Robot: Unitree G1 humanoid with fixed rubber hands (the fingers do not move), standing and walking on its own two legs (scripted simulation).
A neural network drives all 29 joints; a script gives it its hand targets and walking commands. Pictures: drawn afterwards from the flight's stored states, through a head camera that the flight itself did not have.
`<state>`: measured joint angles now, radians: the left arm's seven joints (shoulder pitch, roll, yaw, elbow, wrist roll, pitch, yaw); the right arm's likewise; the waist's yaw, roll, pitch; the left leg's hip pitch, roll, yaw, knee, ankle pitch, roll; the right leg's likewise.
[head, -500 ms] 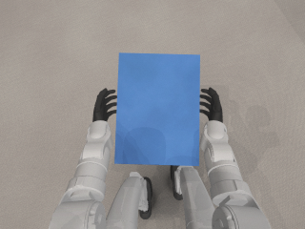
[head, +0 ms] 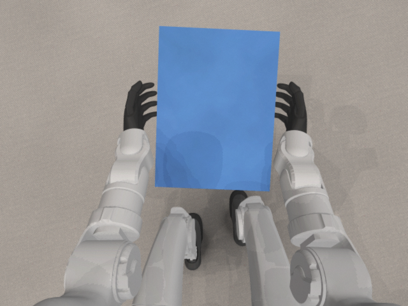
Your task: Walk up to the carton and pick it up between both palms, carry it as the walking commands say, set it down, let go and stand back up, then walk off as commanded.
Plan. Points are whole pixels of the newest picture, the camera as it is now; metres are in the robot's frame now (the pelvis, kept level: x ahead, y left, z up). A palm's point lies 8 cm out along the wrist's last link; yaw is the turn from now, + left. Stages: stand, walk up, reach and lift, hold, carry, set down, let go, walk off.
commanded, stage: set down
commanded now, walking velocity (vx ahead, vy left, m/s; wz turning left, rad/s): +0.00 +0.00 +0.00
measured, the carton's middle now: (213, 114) +0.47 -0.01 -0.23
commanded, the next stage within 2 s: none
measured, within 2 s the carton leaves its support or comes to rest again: neither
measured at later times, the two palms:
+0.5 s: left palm (140, 119) +0.46 +0.16 -0.21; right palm (270, 110) +0.47 -0.14 -0.22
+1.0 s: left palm (150, 112) +0.49 +0.15 -0.27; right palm (269, 104) +0.50 -0.15 -0.28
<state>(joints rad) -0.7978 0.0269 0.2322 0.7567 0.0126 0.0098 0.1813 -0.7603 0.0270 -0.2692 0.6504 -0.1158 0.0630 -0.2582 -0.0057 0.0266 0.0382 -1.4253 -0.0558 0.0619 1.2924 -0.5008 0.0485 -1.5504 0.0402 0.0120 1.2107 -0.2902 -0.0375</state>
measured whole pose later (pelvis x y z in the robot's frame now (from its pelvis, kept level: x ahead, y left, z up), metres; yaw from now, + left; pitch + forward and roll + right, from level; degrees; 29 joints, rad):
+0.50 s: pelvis -0.03 -0.01 -0.09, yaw +4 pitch +36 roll +3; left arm -1.14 0.10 0.31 0.81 0.00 0.17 0.19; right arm -1.14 -0.07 -0.30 0.72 -0.10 0.24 -0.27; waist -0.01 0.03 0.19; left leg -1.72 -0.09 0.06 1.65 -0.57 0.04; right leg -1.84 0.04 0.01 1.56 -0.36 -0.04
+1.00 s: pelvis -0.06 +0.00 -0.15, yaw +5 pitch +31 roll +2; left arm -1.45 0.17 0.26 0.85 0.01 0.30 0.25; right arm -1.41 -0.20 -0.39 0.78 -0.07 0.32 -0.19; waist -0.04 0.03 0.42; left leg -1.84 -0.12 0.06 1.87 -0.58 0.04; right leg -1.94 0.04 0.02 1.77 -0.37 0.00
